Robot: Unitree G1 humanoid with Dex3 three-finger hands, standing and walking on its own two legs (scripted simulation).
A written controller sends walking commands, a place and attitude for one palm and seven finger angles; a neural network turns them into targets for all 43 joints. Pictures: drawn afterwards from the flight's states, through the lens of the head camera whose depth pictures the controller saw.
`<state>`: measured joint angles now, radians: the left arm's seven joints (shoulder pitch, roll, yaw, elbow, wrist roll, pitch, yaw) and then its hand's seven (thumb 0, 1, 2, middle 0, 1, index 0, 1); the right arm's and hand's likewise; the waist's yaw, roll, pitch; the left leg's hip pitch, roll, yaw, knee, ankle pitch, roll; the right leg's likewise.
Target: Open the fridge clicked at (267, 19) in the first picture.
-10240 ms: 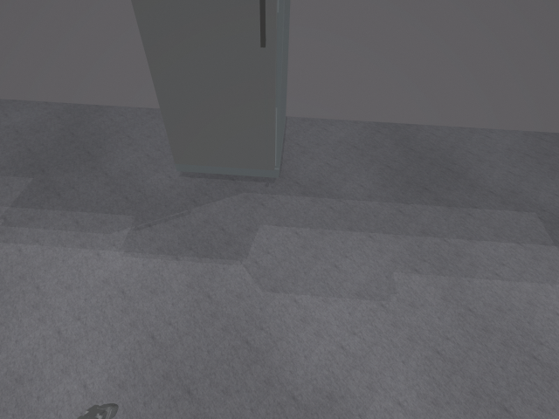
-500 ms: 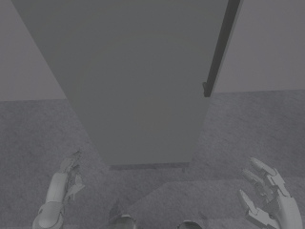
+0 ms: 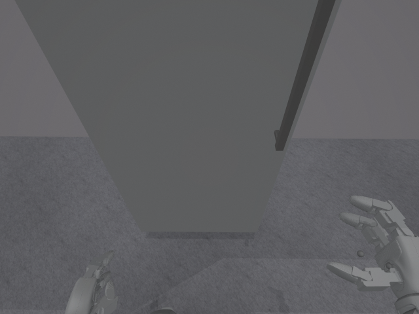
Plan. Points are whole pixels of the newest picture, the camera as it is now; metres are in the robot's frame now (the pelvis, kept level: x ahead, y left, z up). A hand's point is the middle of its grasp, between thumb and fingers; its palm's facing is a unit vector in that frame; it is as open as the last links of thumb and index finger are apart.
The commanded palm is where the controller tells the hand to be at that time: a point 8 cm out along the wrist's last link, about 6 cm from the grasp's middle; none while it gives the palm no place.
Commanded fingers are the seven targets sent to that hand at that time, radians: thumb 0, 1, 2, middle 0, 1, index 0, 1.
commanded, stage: raise the hand to about handle height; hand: right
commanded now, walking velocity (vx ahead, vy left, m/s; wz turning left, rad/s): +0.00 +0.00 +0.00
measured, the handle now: (305, 52) +0.51 -0.14 +0.24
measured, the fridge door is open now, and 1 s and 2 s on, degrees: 0 0 0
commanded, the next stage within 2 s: move the hooked fingers beside the handle in 1.12 s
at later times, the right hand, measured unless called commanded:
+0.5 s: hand (401, 212) +0.26 -0.26 +0.13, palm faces +0.04 +1.00 -0.06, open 13.9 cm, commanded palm +0.24 -0.31 +0.14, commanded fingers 0.00 0.50 -0.30 0.30 1.20 0.30 1.20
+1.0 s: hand (397, 204) +0.27 -0.26 +0.14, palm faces +0.04 +1.00 -0.03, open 14.0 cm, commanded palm +0.24 -0.30 +0.15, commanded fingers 0.00 0.50 -0.30 0.30 1.20 0.30 1.20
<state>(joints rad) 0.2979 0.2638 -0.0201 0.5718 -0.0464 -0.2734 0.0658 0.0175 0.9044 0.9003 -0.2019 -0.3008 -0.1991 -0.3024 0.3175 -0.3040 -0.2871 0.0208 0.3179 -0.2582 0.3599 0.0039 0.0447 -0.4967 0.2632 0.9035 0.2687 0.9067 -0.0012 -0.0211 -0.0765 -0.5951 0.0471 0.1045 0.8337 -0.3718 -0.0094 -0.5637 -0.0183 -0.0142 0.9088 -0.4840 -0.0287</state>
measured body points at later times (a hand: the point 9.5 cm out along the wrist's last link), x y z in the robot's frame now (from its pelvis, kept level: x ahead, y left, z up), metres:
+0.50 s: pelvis +0.01 +0.01 +0.02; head +0.02 +0.01 +0.47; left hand +0.19 +0.23 -0.04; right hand +0.26 -0.32 +0.14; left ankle +0.03 +0.13 -0.70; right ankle -0.01 -0.10 -0.70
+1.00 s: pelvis +0.00 +0.02 +0.03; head +0.01 +0.02 +0.48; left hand +0.17 +0.26 -0.04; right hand +0.26 -0.31 +0.14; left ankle +0.03 +0.13 -0.70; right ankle -0.01 -0.09 -0.70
